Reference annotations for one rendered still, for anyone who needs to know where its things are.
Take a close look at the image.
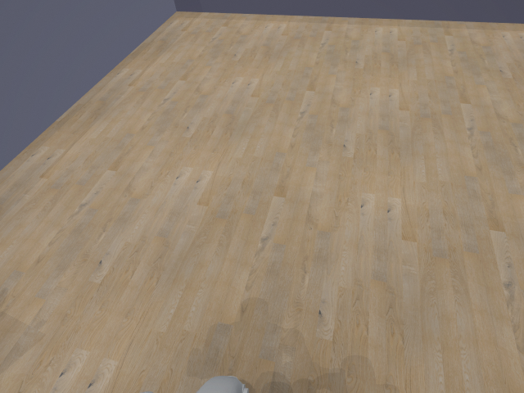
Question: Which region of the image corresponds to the robot left thigh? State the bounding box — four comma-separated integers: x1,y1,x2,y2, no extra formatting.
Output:
197,376,249,393

